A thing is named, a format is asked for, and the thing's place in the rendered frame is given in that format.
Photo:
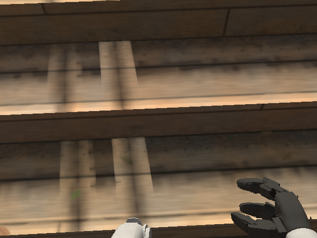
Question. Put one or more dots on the left robot thigh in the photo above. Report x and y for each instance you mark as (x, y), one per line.
(133, 230)

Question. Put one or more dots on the robot left shin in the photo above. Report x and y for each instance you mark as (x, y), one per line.
(134, 220)

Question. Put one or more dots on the robot right hand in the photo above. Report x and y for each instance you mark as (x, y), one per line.
(277, 220)

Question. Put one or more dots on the right robot forearm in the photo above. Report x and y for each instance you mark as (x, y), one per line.
(301, 233)

